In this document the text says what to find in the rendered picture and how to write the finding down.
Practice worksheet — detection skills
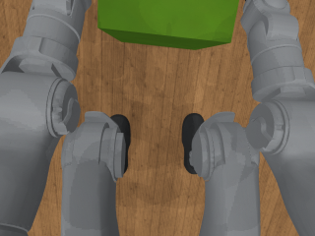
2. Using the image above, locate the robot left upper arm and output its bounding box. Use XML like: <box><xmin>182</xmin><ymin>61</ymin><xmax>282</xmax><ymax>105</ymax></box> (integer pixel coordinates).
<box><xmin>0</xmin><ymin>71</ymin><xmax>81</xmax><ymax>236</ymax></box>

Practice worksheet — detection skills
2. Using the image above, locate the left robot shin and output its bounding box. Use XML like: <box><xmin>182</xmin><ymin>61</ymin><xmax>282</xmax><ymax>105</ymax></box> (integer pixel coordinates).
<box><xmin>61</xmin><ymin>111</ymin><xmax>121</xmax><ymax>170</ymax></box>

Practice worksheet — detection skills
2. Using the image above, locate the robot right forearm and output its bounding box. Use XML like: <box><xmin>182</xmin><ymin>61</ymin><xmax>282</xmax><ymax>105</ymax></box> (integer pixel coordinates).
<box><xmin>240</xmin><ymin>0</ymin><xmax>315</xmax><ymax>103</ymax></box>

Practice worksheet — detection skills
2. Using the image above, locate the robot left foot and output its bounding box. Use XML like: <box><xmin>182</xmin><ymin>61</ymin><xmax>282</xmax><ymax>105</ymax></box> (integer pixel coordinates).
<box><xmin>110</xmin><ymin>114</ymin><xmax>131</xmax><ymax>174</ymax></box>

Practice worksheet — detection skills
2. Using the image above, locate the robot right upper arm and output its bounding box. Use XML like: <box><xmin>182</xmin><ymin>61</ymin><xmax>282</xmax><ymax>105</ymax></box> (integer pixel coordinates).
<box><xmin>246</xmin><ymin>99</ymin><xmax>315</xmax><ymax>236</ymax></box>

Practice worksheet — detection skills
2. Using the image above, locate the carton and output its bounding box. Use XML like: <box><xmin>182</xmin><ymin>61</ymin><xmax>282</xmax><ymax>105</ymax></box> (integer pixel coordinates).
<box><xmin>97</xmin><ymin>0</ymin><xmax>239</xmax><ymax>50</ymax></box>

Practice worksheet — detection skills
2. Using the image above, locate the robot left forearm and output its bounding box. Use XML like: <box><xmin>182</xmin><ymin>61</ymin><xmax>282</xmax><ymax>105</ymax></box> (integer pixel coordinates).
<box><xmin>0</xmin><ymin>0</ymin><xmax>92</xmax><ymax>82</ymax></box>

